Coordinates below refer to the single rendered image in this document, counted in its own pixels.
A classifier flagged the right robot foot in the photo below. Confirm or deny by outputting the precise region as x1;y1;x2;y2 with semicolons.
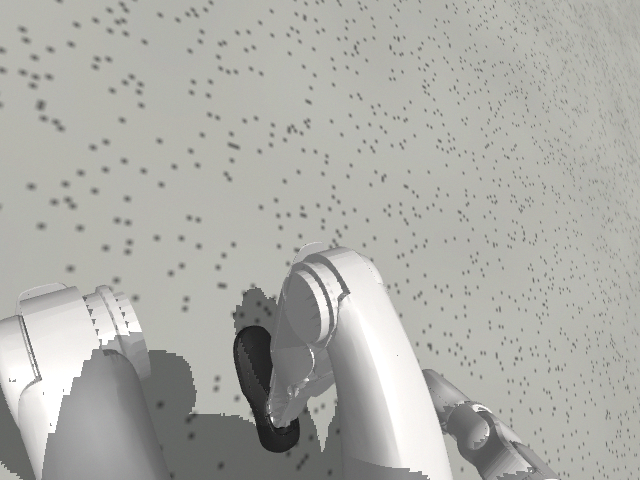
233;326;300;453

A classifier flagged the right robot arm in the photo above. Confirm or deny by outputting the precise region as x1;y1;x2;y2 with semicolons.
447;401;561;480

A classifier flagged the right robot hand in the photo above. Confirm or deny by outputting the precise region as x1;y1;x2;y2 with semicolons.
421;369;471;435

